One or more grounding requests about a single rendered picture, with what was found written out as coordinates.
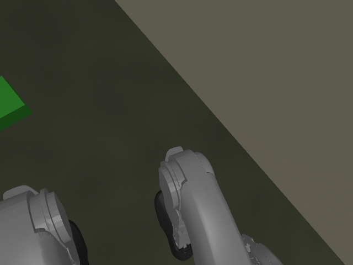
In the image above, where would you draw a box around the right robot foot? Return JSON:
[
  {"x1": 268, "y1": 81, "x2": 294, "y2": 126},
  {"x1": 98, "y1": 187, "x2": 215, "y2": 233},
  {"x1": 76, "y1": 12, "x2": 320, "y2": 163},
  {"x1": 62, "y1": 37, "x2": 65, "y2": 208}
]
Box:
[{"x1": 154, "y1": 190, "x2": 193, "y2": 261}]

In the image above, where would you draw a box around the right robot hand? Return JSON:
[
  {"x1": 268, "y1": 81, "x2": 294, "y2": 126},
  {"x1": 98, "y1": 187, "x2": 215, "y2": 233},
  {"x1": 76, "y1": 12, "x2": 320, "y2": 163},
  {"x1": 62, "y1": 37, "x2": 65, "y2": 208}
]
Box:
[{"x1": 241, "y1": 234, "x2": 283, "y2": 265}]

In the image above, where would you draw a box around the left robot foot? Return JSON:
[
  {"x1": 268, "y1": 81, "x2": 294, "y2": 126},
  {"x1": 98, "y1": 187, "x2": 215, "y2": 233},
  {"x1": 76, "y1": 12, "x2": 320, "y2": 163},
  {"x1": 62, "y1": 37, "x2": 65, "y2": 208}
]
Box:
[{"x1": 68, "y1": 220, "x2": 89, "y2": 265}]

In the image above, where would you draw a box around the carton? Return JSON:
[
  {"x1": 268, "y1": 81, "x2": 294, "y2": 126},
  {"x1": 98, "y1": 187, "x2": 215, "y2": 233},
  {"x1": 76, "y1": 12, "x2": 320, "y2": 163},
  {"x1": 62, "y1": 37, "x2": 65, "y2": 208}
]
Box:
[{"x1": 0, "y1": 76, "x2": 33, "y2": 131}]

